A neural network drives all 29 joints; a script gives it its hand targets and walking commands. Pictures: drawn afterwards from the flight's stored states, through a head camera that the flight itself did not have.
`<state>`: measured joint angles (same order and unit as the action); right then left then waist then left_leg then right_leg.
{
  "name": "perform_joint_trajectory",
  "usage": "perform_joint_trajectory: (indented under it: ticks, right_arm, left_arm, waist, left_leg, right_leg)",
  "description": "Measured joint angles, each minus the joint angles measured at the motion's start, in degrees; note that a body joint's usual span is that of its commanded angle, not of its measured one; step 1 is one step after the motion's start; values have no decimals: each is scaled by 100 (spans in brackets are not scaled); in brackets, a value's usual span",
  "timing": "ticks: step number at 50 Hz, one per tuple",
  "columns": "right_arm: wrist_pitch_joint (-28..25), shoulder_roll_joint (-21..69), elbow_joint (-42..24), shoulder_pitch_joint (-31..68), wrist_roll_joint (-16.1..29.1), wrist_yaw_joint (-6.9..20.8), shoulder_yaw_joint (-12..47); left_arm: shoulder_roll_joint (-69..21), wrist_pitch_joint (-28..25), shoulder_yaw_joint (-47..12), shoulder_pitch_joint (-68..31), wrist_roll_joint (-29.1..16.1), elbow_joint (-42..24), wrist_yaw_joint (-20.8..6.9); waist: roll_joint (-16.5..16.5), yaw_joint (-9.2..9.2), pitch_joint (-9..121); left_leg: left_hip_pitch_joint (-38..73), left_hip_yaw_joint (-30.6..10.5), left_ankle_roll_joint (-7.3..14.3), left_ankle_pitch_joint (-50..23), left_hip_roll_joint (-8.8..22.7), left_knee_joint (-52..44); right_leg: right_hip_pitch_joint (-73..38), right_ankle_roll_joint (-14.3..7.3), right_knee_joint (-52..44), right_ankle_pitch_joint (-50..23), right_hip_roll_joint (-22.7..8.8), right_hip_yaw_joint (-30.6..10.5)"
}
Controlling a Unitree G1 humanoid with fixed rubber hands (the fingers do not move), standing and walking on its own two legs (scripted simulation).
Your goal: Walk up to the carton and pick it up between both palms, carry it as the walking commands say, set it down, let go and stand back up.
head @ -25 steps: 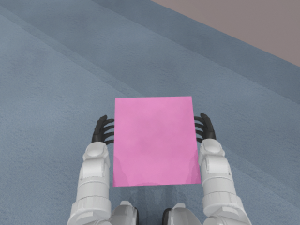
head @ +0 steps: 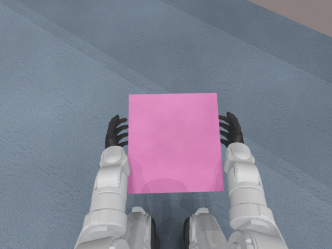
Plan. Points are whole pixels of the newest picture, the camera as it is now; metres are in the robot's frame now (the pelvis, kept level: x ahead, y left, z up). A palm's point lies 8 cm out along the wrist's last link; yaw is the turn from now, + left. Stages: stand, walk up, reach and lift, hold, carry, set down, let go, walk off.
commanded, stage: set down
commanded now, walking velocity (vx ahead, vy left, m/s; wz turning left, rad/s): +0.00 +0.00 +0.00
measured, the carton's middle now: (172, 145) +0.41 +0.00 -0.15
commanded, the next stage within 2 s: none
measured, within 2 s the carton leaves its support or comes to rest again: neither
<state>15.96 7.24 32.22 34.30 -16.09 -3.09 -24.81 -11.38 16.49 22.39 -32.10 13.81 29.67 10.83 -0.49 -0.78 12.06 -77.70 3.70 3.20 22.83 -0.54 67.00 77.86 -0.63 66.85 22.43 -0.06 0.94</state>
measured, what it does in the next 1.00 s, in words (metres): lowers itself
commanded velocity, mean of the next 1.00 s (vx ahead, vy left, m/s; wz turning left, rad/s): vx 0.00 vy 0.00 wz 0.00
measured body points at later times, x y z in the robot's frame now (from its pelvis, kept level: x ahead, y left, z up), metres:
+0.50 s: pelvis -0.02 +0.00 -0.09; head +0.18 +0.00 +0.31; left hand +0.41 +0.15 -0.15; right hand +0.43 -0.15 -0.15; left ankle +0.06 +0.09 -0.62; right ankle +0.06 -0.12 -0.62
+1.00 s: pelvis -0.03 -0.01 -0.16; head +0.22 +0.00 +0.21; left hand +0.43 +0.15 -0.25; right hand +0.46 -0.15 -0.24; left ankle +0.06 +0.09 -0.62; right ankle +0.06 -0.12 -0.62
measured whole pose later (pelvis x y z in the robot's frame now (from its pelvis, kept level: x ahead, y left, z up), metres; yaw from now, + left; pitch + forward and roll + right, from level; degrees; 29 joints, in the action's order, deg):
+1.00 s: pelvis -0.03 -0.01 -0.16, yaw +2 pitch +45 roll +0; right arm 17.1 0.2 41.1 54.7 -9.9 -9.7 -22.8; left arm -2.8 17.1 21.2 -52.1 8.3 39.4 14.1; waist -0.7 0.1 11.9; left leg -115.0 2.7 2.3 29.6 -1.5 100.1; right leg 114.7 -0.4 100.9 30.6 1.9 0.0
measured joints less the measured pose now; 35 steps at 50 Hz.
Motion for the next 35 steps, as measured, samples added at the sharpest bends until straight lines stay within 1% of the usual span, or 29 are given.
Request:
perform_joint_trajectory:
  ticks: [3,5,6,9,12,15,18,22,29,31,33,35]
  right_arm:
    - [-2,-91,86,145,36,47,-20]
    - [-9,-117,171,280,8,56,-47]
    - [9,-140,155,317,39,21,-20]
    - [49,-189,137,406,156,-254,87]
    - [87,-274,209,533,263,-280,121]
    - [120,-327,373,732,181,-232,66]
    - [193,-374,394,824,275,-360,208]
    - [206,-405,492,997,407,-466,209]
    - [212,-455,721,1311,450,-606,164]
    - [203,-471,818,1412,355,-532,109]
    - [200,-491,846,1441,356,-483,145]
    - [187,-528,764,1423,428,-508,219]
  left_arm:
    - [13,-35,62,-142,21,90,-32]
    - [54,15,14,-215,-57,59,55]
    - [50,14,4,-265,-76,68,111]
    - [56,10,-92,-368,-192,94,259]
    - [101,20,-138,-466,-251,151,338]
    - [162,59,-80,-626,-240,279,324]
    - [249,121,-145,-691,-328,289,366]
    - [379,163,-167,-893,-449,395,379]
    - [533,154,31,-1325,-323,775,232]
    - [561,147,106,-1404,-250,858,177]
    - [608,171,68,-1405,-319,836,193]
    - [602,153,-13,-1396,-402,762,249]
  waist:
    - [-18,-11,45]
    - [4,35,65]
    - [18,39,71]
    - [10,22,151]
    - [26,27,243]
    - [1,25,239]
    - [23,44,273]
    - [17,46,280]
    - [-13,-34,253]
    - [3,-41,235]
    - [1,-20,258]
    - [17,-21,269]
  left_leg:
    - [-308,45,22,59,4,240]
    - [-535,49,28,90,-10,408]
    - [-648,45,31,105,-12,495]
    - [-984,56,41,172,2,769]
    - [-1295,57,43,257,0,1066]
    - [-1521,81,48,322,3,1314]
    - [-1764,60,35,377,5,1553]
    - [-2019,41,19,465,11,1865]
    - [-2397,0,-3,587,34,2307]
    - [-2510,-7,-12,603,30,2396]
    - [-2657,-15,-20,614,19,2484]
    - [-2808,-40,-30,625,2,2584]
  right_leg:
    - [327,15,257,58,-3,-41]
    - [553,19,436,100,-22,-42]
    - [660,21,520,118,-27,-36]
    - [999,27,790,178,-20,-43]
    - [1307,22,1093,270,-30,-39]
    - [1551,21,1366,346,-33,-60]
    - [1784,11,1603,408,-36,-36]
    - [2036,-9,1917,504,-32,-16]
    - [2408,-43,2344,619,-1,22]
    - [2517,-47,2433,638,-4,29]
    - [2664,-47,2528,655,-2,27]
    - [2797,-56,2625,694,27,17]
